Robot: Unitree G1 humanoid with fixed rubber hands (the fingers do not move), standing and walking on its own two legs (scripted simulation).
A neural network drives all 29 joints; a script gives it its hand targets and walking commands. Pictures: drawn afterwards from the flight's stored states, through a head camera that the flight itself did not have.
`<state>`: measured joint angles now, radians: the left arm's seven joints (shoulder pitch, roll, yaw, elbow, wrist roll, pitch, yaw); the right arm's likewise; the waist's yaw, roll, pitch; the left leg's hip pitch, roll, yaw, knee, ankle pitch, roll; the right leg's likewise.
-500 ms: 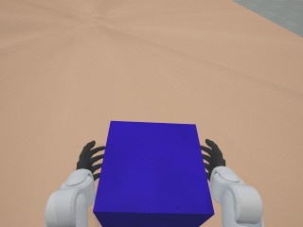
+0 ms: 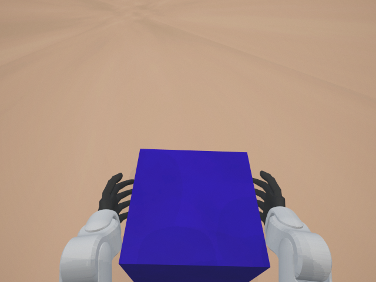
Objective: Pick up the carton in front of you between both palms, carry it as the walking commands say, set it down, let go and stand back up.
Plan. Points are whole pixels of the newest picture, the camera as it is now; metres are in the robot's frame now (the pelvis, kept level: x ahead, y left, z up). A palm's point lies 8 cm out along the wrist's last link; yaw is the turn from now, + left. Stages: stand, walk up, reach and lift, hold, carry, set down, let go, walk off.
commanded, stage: carry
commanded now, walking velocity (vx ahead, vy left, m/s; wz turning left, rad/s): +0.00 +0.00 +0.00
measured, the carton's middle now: (190, 225) +0.24 +0.00 +0.00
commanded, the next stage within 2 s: hold in 1.64 s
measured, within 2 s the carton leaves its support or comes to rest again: neither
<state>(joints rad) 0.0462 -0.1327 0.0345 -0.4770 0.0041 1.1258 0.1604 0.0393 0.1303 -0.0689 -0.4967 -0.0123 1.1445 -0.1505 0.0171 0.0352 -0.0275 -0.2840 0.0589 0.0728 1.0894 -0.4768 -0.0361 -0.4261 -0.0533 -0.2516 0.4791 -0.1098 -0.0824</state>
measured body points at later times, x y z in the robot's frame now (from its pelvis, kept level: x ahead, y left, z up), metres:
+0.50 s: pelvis +0.17 +0.02 +0.01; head +0.14 +0.03 +0.45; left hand +0.42 +0.16 +0.09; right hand +0.41 -0.14 +0.09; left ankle +0.16 +0.12 -0.73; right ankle +0.09 -0.08 -0.73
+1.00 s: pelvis +0.16 +0.02 +0.01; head +0.13 +0.03 +0.46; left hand +0.43 +0.16 +0.06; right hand +0.41 -0.14 +0.06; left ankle +0.16 +0.12 -0.73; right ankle +0.09 -0.08 -0.73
